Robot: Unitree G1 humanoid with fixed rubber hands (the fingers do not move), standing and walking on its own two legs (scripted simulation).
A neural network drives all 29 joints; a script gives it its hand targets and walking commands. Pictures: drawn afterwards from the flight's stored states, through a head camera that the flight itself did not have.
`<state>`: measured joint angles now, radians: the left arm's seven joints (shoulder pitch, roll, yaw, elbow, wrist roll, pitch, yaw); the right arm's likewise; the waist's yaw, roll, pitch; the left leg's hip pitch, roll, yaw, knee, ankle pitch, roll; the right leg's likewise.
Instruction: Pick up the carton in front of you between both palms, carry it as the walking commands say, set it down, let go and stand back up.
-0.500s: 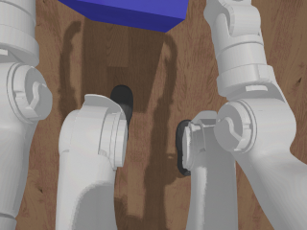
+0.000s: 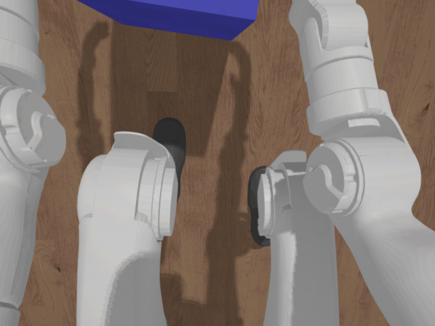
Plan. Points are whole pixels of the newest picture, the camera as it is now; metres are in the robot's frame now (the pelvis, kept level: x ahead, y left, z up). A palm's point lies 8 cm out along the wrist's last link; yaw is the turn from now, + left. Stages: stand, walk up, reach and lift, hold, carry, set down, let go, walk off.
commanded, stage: set down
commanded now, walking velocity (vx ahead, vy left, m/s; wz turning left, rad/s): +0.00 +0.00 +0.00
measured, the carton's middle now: out of the picture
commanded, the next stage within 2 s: let go in 1.28 s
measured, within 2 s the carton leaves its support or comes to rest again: neither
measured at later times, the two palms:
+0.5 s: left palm out of the picture +0.52 +0.35 -0.10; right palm out of the picture +0.57 -0.01 -0.10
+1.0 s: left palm out of the picture +0.52 +0.37 +0.05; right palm out of the picture +0.58 -0.02 +0.05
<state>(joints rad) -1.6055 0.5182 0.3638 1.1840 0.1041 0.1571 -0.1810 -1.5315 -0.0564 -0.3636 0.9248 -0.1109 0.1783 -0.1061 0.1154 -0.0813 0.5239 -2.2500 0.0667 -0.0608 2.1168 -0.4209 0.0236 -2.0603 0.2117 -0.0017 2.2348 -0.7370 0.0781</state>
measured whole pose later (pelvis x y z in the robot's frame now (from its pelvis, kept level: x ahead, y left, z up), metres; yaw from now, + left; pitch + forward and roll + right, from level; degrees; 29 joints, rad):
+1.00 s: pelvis +0.02 +0.02 +0.16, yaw +2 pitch +44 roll -6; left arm -1.36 0.52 0.32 0.95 0.01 0.23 -0.13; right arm -1.26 -0.11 -0.28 0.70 0.02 0.29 -0.20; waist 0.05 -0.06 0.11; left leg -1.97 0.01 -0.04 1.53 -0.33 0.03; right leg -1.80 0.11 0.02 1.61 -0.59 0.06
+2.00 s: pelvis +0.11 +0.02 +0.37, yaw +9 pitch +18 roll -1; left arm -0.12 0.25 0.14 0.56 0.00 0.02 -0.09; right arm -0.11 -0.13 -0.10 0.55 -0.03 0.03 0.01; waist 0.01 -0.04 0.01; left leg -0.75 -0.04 -0.03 0.61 -0.17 0.02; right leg -0.60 0.02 0.07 0.66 -0.37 0.02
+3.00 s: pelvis +0.16 +0.01 +0.39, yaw +7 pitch +1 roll +1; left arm 0.25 0.36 0.05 0.65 0.03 0.03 0.02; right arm 0.14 -0.32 -0.05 0.78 -0.04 0.01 -0.02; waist 0.00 -0.05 0.01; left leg -0.29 -0.01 0.00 0.55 -0.28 0.00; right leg -0.11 0.04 0.10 0.50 -0.41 -0.01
